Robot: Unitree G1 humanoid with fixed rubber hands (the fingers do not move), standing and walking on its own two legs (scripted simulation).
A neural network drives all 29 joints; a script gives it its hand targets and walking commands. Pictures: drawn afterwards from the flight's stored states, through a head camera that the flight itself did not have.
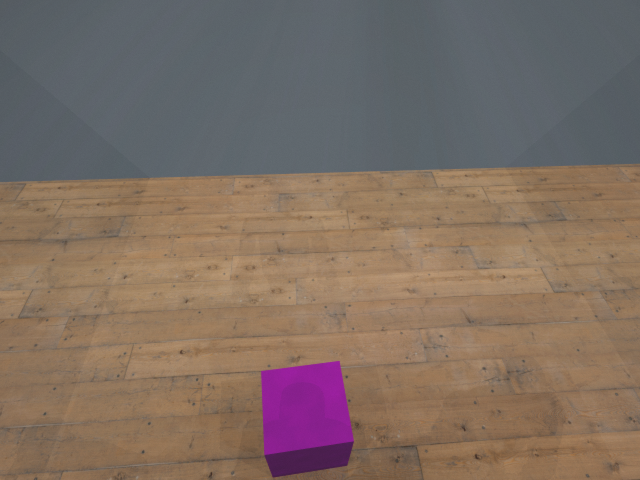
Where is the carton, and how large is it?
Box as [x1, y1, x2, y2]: [261, 361, 353, 476]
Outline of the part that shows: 339,361 261,371 264,454 272,476 346,465 353,439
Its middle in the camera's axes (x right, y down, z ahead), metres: -0.05 +0.50 +1.06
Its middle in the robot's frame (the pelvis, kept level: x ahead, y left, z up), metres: +0.40 +0.05 -0.65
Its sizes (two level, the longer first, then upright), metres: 0.210 0.200 0.250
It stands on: the floor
